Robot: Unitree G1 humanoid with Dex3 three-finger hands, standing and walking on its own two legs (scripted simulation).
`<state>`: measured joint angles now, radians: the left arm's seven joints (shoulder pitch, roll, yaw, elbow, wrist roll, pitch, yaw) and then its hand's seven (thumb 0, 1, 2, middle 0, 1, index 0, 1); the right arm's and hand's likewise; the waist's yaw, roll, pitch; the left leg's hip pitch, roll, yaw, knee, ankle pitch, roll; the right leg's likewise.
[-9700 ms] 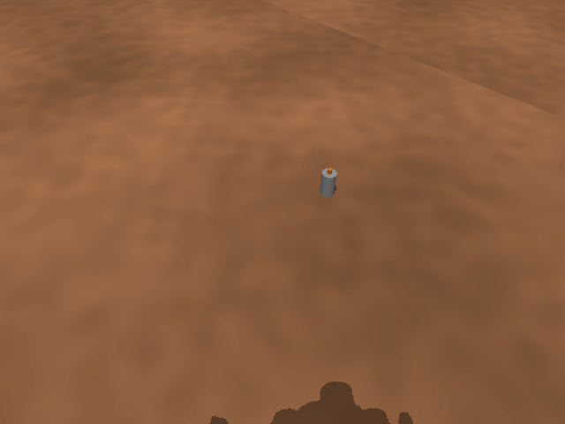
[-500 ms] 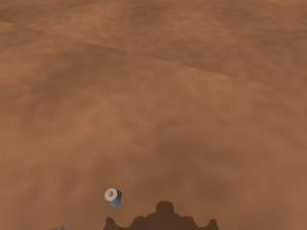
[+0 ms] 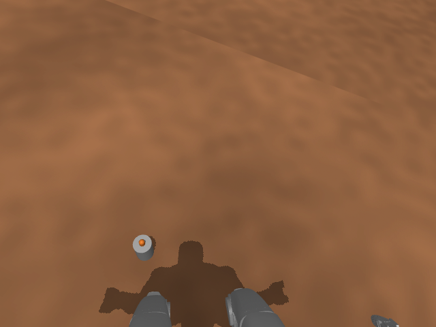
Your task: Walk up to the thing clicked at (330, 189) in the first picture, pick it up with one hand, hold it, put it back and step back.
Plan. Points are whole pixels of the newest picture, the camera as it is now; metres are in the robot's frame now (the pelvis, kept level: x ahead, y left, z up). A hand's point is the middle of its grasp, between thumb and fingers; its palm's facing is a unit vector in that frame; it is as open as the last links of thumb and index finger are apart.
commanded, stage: walk up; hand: left
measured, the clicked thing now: (143, 247) +0.41 +0.23 -0.67
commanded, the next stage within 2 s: stand in 1.84 s
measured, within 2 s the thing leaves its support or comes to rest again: neither
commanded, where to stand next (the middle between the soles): +0.14 -0.05 m, yaw +4 degrees
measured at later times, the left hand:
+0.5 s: hand out of the picture -0.01 +0.18 -0.10, palm faces -0.01 -0.88 -0.48, open 7.3 cm
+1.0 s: hand out of the picture +0.05 +0.25 -0.15, palm faces +0.13 -0.92 -0.38, open 7.3 cm
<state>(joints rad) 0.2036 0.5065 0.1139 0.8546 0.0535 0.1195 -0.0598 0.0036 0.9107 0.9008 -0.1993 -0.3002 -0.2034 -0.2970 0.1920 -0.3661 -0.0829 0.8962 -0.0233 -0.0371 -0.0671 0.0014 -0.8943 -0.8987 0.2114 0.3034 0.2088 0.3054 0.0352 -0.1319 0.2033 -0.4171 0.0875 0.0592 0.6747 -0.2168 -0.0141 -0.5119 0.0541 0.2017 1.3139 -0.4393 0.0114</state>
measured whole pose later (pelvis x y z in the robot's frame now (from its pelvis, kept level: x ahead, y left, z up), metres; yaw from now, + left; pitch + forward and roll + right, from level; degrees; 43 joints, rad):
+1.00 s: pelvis +0.03 -0.03 +0.00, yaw +9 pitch -3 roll -1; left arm 0.24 0.40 0.02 0.86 -0.01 -0.02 0.02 0.01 0.91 0.90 -0.20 -0.30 -0.21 -0.30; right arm 0.15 -0.41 -0.05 0.81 0.01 -0.01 0.02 0.00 -0.90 -0.90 0.20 0.30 0.20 0.30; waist 0.03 -0.01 0.18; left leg -0.39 0.00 -0.01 0.71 -0.26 0.03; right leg -0.40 -0.07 0.03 1.18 -0.54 -0.03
